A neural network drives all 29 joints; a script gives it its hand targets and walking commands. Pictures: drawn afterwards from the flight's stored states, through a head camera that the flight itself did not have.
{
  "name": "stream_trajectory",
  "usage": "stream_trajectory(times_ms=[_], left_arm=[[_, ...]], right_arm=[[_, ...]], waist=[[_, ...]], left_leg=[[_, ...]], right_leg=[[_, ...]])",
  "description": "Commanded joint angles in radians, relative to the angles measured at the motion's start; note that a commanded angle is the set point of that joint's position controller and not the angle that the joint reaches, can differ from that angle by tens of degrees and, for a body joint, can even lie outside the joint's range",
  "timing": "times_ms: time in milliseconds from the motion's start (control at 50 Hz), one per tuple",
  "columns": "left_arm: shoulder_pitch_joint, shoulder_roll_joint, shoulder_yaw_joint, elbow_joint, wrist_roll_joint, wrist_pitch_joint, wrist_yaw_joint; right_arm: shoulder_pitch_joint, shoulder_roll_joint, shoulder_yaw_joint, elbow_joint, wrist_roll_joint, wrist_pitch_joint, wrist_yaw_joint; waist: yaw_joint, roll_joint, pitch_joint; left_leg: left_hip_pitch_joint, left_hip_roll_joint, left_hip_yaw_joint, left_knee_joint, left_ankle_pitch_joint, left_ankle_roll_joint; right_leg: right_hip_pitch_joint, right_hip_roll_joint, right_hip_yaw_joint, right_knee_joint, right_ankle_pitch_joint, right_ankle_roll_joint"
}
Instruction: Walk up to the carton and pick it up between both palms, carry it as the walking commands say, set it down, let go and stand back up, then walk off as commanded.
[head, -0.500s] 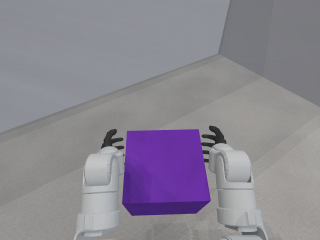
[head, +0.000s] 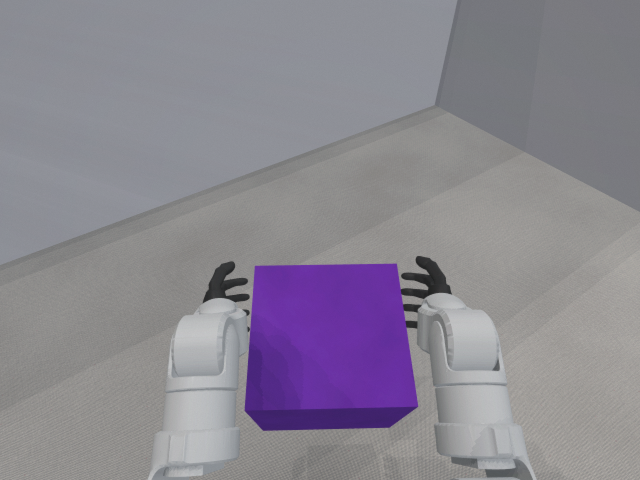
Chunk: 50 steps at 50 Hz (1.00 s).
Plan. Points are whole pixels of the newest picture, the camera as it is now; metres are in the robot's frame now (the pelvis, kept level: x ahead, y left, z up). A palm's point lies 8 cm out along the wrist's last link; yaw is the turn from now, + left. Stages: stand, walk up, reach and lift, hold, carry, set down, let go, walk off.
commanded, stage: carry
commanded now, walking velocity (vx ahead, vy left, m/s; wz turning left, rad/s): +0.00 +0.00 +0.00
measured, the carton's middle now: (326, 351) +0.30 +0.00 -0.03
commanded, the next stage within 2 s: none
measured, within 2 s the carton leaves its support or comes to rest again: neither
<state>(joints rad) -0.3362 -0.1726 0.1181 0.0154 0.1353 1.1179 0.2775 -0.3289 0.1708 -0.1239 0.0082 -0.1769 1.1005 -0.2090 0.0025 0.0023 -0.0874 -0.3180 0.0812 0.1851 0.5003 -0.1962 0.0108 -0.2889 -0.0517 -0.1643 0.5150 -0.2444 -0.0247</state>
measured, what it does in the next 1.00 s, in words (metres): stands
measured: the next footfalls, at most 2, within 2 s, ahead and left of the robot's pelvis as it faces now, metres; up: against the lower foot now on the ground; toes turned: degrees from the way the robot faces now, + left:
none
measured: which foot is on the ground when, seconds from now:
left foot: down 0.00-1.00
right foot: down 0.00-1.00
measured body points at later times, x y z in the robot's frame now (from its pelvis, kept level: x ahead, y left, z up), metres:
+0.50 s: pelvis +0.00 -0.01 +0.00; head -0.03 -0.01 +0.45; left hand +0.29 +0.13 +0.07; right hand +0.29 -0.15 +0.07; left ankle +0.04 +0.11 -0.74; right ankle +0.02 -0.10 -0.74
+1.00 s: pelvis -0.01 -0.02 +0.00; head -0.03 -0.02 +0.45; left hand +0.28 +0.12 +0.06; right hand +0.28 -0.16 +0.06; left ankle +0.04 +0.11 -0.74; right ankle +0.02 -0.10 -0.74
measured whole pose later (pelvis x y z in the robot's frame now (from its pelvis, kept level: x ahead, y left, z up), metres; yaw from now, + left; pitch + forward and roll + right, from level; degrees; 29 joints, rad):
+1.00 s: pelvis -0.01 -0.02 +0.00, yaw +0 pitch +2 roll +0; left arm -0.24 -0.15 0.09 -0.05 0.15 1.06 0.13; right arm -0.23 0.15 -0.10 -0.04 -0.18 1.05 -0.14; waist 0.00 0.01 -0.10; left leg -0.35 0.10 0.17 0.51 -0.18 -0.01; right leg -0.32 -0.04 -0.18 0.53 -0.24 -0.05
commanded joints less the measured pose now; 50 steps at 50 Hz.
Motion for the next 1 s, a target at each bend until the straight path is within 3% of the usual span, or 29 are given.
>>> stream_trajectory(times_ms=[0, 420, 980], left_arm=[[-0.515, -1.001, -0.574, -0.093, -0.414, -0.038, -0.443], [-0.427, -0.938, -0.629, -0.206, -0.408, -0.025, -0.430], [-0.376, -0.902, -0.597, -0.165, -0.358, -0.102, -0.427]], right_arm=[[-0.458, 1.063, 0.584, -0.065, 0.409, -0.026, 0.361], [-0.379, 0.995, 0.624, -0.156, 0.413, -0.003, 0.356], [-0.351, 0.942, 0.599, -0.126, 0.369, -0.082, 0.350]], waist=[[0.000, -0.002, -0.279], [-0.003, -0.004, -0.262], [0.001, -0.010, -0.257]], left_leg=[[0.128, 0.099, -0.112, -0.065, 0.104, 0.006], [0.105, 0.098, -0.112, -0.059, 0.072, -0.003], [0.093, 0.091, -0.107, -0.051, 0.053, -0.005]], right_leg=[[0.066, -0.116, 0.117, -0.092, 0.121, -0.015], [0.032, -0.118, 0.112, -0.094, 0.091, -0.018], [0.019, -0.117, 0.116, -0.110, 0.075, -0.018]])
